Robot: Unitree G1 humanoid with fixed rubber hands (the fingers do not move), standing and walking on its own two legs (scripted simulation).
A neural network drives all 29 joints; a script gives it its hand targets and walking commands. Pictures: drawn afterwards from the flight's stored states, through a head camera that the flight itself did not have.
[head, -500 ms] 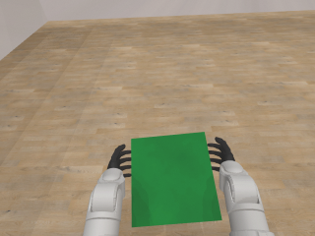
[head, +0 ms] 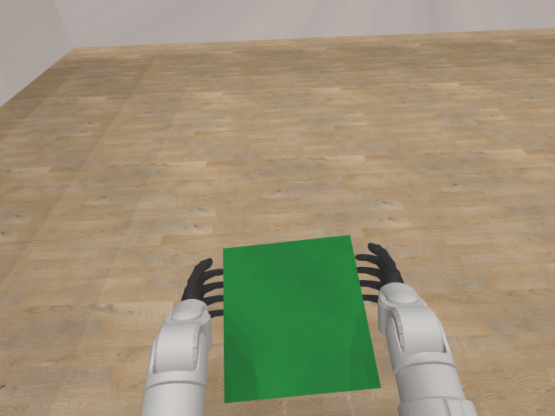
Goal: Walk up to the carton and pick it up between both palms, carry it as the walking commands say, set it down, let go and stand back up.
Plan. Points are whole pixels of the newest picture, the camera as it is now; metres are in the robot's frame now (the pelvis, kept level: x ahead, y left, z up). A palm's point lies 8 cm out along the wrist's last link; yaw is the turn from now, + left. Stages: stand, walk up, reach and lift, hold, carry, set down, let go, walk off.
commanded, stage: hold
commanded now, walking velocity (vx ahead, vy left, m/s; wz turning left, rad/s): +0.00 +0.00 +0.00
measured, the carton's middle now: (295, 323) +0.31 +0.03 -0.08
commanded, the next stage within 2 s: set down in 0.64 s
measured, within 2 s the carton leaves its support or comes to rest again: neither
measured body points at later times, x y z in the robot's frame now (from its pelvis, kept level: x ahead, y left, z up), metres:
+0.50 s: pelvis -0.01 +0.03 +0.01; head -0.07 +0.04 +0.45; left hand +0.29 +0.19 +0.06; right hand +0.31 -0.10 +0.06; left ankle +0.05 +0.14 -0.74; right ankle +0.00 -0.07 -0.74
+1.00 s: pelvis -0.01 +0.00 +0.00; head -0.05 +0.00 +0.45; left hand +0.27 +0.20 +0.01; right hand +0.32 -0.09 +0.02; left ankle +0.05 +0.14 -0.74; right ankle +0.00 -0.07 -0.74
